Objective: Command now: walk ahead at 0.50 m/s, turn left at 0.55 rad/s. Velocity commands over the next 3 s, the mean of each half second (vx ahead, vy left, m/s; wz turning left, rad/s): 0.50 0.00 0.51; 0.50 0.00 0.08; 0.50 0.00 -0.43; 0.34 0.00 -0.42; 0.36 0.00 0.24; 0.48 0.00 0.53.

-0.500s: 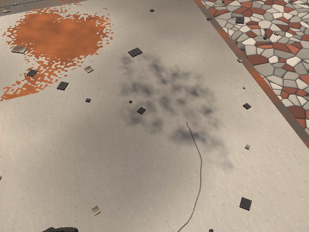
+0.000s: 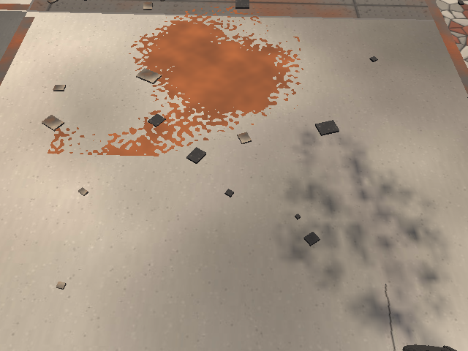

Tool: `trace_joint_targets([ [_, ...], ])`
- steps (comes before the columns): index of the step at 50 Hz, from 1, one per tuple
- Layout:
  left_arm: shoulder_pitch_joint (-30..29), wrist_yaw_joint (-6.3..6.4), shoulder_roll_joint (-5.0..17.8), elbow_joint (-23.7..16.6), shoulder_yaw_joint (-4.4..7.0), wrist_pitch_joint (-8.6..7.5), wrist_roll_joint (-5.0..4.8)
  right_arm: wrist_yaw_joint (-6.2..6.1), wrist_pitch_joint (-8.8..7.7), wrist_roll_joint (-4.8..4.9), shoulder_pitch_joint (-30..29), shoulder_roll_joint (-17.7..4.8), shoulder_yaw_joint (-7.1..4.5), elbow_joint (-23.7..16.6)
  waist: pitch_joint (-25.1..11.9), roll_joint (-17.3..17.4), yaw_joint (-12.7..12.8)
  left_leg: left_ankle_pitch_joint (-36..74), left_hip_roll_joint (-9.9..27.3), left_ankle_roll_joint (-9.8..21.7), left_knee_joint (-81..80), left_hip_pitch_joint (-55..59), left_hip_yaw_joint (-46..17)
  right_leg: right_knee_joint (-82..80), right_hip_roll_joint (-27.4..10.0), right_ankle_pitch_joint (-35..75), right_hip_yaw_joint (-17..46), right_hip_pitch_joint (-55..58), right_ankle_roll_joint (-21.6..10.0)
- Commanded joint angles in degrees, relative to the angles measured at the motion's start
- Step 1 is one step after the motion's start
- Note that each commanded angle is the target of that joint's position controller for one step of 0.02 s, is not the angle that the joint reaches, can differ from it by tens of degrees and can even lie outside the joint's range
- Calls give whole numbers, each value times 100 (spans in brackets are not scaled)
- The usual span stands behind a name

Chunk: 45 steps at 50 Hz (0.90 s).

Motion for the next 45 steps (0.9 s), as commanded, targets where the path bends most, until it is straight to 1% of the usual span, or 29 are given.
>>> trace_joint_targets([
  [1,-134,-171,519,-871,-35,-517,-101,-155,-25,-76,2299,-1591,-495,1,-2593,920,-857,-1001,2109,1929,-1840,5681,-5392,4471,657,-548,1790,-4459,-124],
  [2,-805,-218,805,-1076,54,-667,-309,-166,-83,-142,2088,-1239,-403,31,-1773,641,-959,-596,1889,1518,-1952,5241,-4479,4328,301,1,1966,-4975,-313],
  [3,-910,-195,748,-1121,27,-723,-267,-171,-128,-101,1648,-1031,-345,-50,-1242,113,-680,-26,1634,1277,-1937,4329,-3666,3780,23,530,1945,-4793,-388],
  [4,-877,-149,752,-1043,66,-697,-140,-167,-138,-93,1196,-850,-286,-173,-883,-187,-402,618,1398,1109,-2010,3416,-3071,3250,-160,766,1900,-4355,-340],
  [5,-726,-143,810,-1022,119,-610,-81,-182,-147,-146,952,-728,-231,-275,-751,-126,-185,1048,1229,1040,-2136,2817,-2718,2952,-286,911,1936,-3899,-282],
  [6,-642,-151,785,-1046,139,-516,-40,-194,-144,-156,877,-735,-221,-320,-668,-95,-65,1204,1134,1027,-2255,2463,-2586,2709,-313,975,1918,-3663,-199],
  [8,-704,-135,614,-1139,120,-391,56,-252,-160,-98,971,-887,-253,-316,-514,-72,1,1632,1015,1049,-2380,1966,-2236,2130,-283,1203,1764,-3553,21],
  [10,-1181,-106,496,-1332,75,-350,94,-339,-148,-80,1155,-1072,-307,-297,-340,19,-111,1649,824,955,-2437,1679,-1945,1258,-162,1862,1655,-3600,188],
  [13,-1834,-135,347,-1532,7,-376,58,-399,-88,-48,1397,-1115,-326,-263,-268,283,-383,1061,484,601,-2298,1446,-1664,-200,152,3106,1572,-3184,201],
  [16,-2242,-180,450,-1740,24,-410,-38,-391,-61,-27,1693,-1116,-330,-168,-270,466,-565,559,596,442,-2129,1596,-1979,-793,331,3483,1633,-2913,142],
  [19,-2205,-266,658,-1768,85,-497,-36,-433,-33,-39,1826,-975,-286,-92,-318,582,-532,428,915,374,-1681,2309,-2353,-1121,271,3158,1758,-2934,-54],
  [20,-2113,-288,706,-1752,105,-532,-27,-447,-16,-60,1829,-970,-283,-73,-317,655,-475,596,1006,348,-1535,2476,-2454,-1148,266,2905,1729,-2853,-149],
  [21,-1892,-293,747,-1699,135,-562,-19,-450,10,-77,1791,-967,-278,-70,-353,740,-344,939,1011,295,-1331,2570,-2483,-1254,313,2689,1620,-2588,-265],
  [22,-1410,-274,865,-1560,212,-589,16,-443,24,-93,1741,-878,-239,-99,-584,734,-101,1612,782,179,-826,2582,-2366,-1438,391,2634,1492,-1915,-434],
  [23,-650,-248,1090,-1451,289,-613,95,-418,16,-145,1677,-670,-142,-190,-1253,521,259,1533,491,-8,340,2149,-2089,-1220,-157,2709,1966,-648,-766],
  [24,208,-227,1589,-1314,430,-577,160,-413,-40,-94,2373,-366,-36,-236,-2172,-751,220,-16,-249,-462,2351,388,-1472,-1238,-1358,2254,3989,1522,-1633],
  [25,574,-301,1428,-1046,431,-507,-27,-413,-92,30,2709,-458,-9,-171,-2319,-1835,216,-2489,-479,-623,3544,-960,-1403,-2097,-1957,714,5945,2097,-2071],
  [26,274,-305,974,-1142,303,-482,-132,-409,-108,97,2146,-963,-116,-197,-1420,-1030,338,-2186,-159,-587,3992,-1524,-1617,-2301,-1779,-169,5560,1481,-1797],
  [27,-102,-286,773,-1233,229,-427,-82,-409,-107,40,1535,-1031,-122,-335,-849,-530,318,-1705,99,-561,3954,-1542,-1369,-2347,-1542,82,4695,710,-1558],
  [28,-385,-287,654,-1250,169,-391,-20,-399,-120,-65,1189,-952,-112,-436,-395,-290,181,-1363,298,-556,3590,-1405,-1197,-2519,-1285,727,4096,-77,-1494],
  [29,-538,-282,537,-1257,120,-394,31,-386,-120,-130,1143,-886,-129,-462,-282,-368,13,-1096,511,-548,3203,-1146,-1149,-2640,-1083,1237,3702,-504,-1428],
  [30,-578,-280,499,-1238,101,-399,55,-369,-111,-120,1242,-772,-113,-443,-277,-500,-89,-967,605,-559,2976,-867,-1076,-2758,-920,1604,3415,-767,-1393],
  [31,-532,-279,505,-1195,102,-412,29,-359,-99,-108,1328,-653,-88,-416,-326,-579,-132,-914,637,-584,2786,-744,-980,-2847,-837,1928,3183,-865,-1423],
  [32,-459,-272,582,-1145,120,-428,-2,-357,-91,-112,1309,-568,-60,-434,-332,-595,-141,-838,669,-623,2575,-749,-898,-2924,-827,2261,2990,-909,-1479],
  [34,-330,-238,783,-1061,171,-431,-45,-364,-104,-151,979,-482,-6,-579,-277,-496,-84,-469,731,-719,1930,-897,-793,-3058,-853,2828,2689,-888,-1552],
  [37,-145,-198,898,-966,190,-365,-98,-324,-153,-141,443,-357,63,-708,-233,-445,94,475,669,-766,783,-715,-640,-3107,-676,3145,2184,-844,-1394],
  [39,57,-191,946,-880,185,-323,-134,-278,-177,-104,86,-331,83,-785,-168,-444,235,957,537,-780,169,-467,-518,-3069,-600,3138,1970,-822,-1299],
  [42,397,-191,982,-722,173,-245,-161,-198,-203,-47,-380,-372,79,-948,-43,-462,387,1051,416,-726,-301,-402,-464,-2933,-786,3088,2023,-475,-1253],
  [45,501,-164,1065,-619,193,-142,-177,-122,-249,-44,-538,-510,35,-1081,7,-523,280,528,316,-527,-673,-229,-480,-2588,-1023,3477,2184,-34,-1129],
])
Next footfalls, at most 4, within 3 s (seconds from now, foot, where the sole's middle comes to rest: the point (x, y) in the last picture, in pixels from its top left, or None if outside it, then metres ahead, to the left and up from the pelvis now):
0.46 right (278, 342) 0.47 -0.09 -0.75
0.96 left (168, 271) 0.66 0.23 -0.75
1.50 right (240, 186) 0.98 0.03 -0.75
1.94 left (200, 128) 1.25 0.18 -0.75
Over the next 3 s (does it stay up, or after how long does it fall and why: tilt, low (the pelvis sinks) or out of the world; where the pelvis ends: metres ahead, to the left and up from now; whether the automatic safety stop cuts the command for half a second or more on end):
stays up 1.44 0.17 0.03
